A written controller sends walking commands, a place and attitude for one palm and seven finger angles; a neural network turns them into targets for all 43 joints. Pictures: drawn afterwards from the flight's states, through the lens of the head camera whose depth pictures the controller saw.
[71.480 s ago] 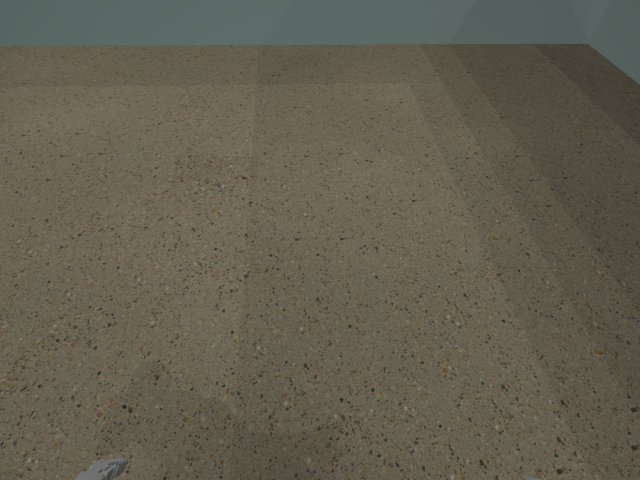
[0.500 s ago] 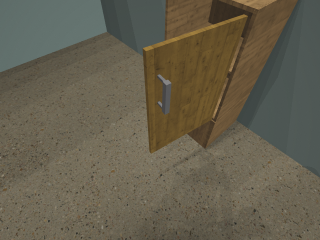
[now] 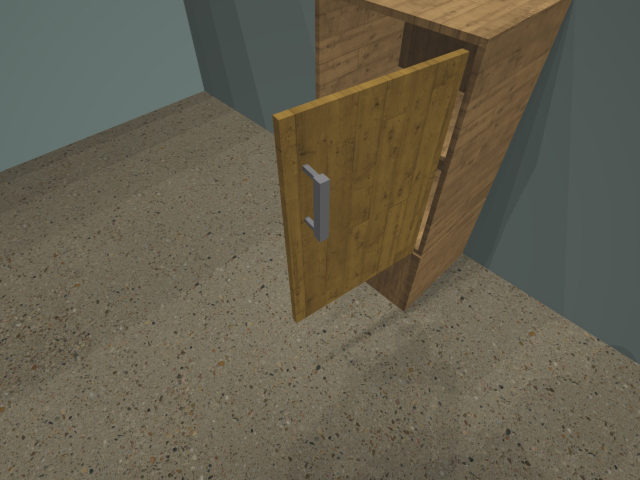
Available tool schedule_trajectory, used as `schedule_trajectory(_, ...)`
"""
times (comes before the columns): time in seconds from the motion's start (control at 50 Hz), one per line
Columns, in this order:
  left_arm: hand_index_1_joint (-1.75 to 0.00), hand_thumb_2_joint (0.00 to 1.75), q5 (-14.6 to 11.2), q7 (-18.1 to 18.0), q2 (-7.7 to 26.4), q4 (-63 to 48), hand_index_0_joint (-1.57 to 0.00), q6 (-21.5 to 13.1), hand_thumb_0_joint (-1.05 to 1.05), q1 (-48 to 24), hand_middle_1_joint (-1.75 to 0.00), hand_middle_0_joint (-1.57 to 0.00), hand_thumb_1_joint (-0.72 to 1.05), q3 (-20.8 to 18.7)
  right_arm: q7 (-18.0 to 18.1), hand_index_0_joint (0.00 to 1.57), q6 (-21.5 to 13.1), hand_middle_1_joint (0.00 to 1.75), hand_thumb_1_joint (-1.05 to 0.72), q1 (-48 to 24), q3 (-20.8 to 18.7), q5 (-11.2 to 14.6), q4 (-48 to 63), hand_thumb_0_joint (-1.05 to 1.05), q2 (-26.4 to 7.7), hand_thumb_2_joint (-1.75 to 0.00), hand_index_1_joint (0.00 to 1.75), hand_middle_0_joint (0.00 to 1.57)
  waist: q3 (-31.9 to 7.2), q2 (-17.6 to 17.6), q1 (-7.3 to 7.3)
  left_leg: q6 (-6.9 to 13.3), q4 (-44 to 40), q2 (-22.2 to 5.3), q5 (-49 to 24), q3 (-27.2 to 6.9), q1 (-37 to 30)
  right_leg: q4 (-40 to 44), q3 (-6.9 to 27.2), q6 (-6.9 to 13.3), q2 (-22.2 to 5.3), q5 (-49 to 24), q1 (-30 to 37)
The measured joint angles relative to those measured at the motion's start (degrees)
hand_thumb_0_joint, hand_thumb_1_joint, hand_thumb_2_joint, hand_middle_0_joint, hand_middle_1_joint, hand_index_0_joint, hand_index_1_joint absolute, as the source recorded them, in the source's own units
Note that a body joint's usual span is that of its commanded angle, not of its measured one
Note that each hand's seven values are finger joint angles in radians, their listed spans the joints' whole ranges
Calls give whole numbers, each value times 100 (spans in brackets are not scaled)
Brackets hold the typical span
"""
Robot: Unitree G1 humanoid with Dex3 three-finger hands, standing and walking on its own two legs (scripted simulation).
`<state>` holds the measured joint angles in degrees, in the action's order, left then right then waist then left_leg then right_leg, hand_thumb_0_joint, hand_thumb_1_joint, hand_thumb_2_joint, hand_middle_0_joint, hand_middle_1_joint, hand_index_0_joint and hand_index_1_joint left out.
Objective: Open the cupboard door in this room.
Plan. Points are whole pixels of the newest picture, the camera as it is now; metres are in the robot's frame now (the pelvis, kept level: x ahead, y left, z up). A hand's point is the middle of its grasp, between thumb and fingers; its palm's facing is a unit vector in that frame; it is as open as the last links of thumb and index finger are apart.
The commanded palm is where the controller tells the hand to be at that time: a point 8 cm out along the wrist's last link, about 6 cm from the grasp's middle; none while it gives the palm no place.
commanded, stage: let the arm hang, fingers relaxed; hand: left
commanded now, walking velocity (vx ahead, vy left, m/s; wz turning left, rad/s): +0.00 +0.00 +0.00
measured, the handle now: (315, 203) +0.56 +0.03 +0.00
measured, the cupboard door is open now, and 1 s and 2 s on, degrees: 81 81 81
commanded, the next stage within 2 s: look to check the result in 0.04 s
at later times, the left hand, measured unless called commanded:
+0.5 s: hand out of the picture -0.01 +0.14 -0.18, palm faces +0.05 -0.98 -0.17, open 7.4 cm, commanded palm none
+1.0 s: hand out of the picture +0.01 +0.14 -0.17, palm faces +0.04 -0.98 -0.18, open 7.4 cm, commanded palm none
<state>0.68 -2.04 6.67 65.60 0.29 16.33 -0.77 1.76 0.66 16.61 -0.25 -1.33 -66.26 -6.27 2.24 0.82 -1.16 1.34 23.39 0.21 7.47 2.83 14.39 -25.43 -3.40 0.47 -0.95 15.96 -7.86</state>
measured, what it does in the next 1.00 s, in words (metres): stands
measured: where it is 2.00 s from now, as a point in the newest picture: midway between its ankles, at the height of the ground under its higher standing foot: outside the picture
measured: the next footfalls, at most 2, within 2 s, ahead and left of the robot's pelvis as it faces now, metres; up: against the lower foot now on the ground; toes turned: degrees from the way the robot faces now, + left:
none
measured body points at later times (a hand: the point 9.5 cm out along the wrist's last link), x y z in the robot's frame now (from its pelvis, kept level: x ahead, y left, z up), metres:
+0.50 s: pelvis +0.01 -0.02 +0.00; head +0.03 -0.02 +0.45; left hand -0.01 +0.19 -0.16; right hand +0.01 -0.23 -0.17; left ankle +0.06 +0.10 -0.74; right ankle -0.02 -0.11 -0.74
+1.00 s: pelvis +0.03 -0.02 +0.00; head +0.04 -0.03 +0.45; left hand +0.01 +0.19 -0.16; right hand +0.02 -0.24 -0.16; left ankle +0.06 +0.10 -0.74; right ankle -0.02 -0.11 -0.74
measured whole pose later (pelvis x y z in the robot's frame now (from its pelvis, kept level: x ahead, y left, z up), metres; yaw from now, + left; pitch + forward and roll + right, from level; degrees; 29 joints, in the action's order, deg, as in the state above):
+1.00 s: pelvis +0.03 -0.02 +0.00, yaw +0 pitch -2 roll +0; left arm 0.3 -2.2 7.0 66.0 -0.4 17.0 -0.5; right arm 2.3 0.4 14.5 0.2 -1.1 -67.3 -7.5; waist 3.2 0.3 -0.6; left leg -0.8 23.0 -1.5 9.6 1.9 11.7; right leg -22.1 -4.1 2.3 1.0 16.8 -3.7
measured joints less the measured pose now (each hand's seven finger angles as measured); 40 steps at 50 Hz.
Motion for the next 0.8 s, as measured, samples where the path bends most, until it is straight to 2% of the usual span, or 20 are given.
schedule_trajectory(0.44,-30,90,-27,-12,-33,110,-20,-43,1,144,-30,-20,91,32,27,20,-12,30,-91,-176,23,22,-70,1,-115,-90,30,20,96,-1,63,-118,6,-94,107,-72,-129,144,-57,103,109,54,209)
schedule_trajectory(0.8,-30,90,-35,-17,5,40,-20,-76,0,51,-30,-20,91,35,42,20,-17,30,-91,-211,36,19,-100,1,-127,-90,30,20,81,-51,54,-198,-24,-164,181,-97,-227,294,-71,169,187,70,360)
